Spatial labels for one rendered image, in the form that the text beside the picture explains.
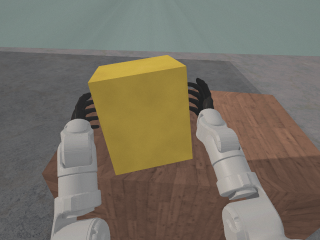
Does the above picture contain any right robot upper arm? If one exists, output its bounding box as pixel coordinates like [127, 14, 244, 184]
[222, 197, 303, 240]

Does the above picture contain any robot left forearm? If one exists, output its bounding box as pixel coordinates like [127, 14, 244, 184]
[50, 118, 102, 240]

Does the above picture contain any pedestal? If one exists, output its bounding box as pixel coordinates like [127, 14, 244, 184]
[42, 89, 320, 240]

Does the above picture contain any robot left hand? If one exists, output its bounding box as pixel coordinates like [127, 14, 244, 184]
[71, 92, 100, 129]

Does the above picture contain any left robot upper arm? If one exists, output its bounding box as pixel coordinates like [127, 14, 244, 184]
[52, 217, 111, 240]

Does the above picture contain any carton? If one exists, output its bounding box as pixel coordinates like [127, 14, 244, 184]
[88, 55, 193, 175]

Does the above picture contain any robot right forearm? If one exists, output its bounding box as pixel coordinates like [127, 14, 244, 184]
[196, 108, 285, 234]

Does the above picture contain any robot right hand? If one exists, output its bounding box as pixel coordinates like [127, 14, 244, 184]
[187, 78, 214, 117]

